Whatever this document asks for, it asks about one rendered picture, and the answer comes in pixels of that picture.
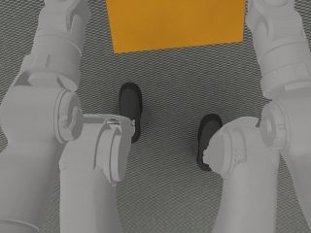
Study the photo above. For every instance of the robot left upper arm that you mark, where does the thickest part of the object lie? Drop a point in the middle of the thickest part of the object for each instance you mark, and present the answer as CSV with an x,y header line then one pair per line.
x,y
38,122

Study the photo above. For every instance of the robot right upper arm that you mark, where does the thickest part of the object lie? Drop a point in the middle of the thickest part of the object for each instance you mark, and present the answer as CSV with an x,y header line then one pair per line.
x,y
285,126

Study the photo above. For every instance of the robot left shin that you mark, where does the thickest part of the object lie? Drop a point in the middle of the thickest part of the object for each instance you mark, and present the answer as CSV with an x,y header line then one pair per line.
x,y
125,127

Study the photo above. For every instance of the robot left forearm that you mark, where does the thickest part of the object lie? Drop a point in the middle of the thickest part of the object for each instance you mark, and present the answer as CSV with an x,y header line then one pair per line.
x,y
57,47

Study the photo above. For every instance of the left robot foot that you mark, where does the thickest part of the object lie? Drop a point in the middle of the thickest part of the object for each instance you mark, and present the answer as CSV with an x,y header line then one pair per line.
x,y
131,106

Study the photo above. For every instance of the carton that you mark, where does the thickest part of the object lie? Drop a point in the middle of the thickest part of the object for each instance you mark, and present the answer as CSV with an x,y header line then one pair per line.
x,y
138,25

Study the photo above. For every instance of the robot right forearm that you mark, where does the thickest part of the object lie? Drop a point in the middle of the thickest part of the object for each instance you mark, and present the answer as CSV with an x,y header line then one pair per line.
x,y
281,47

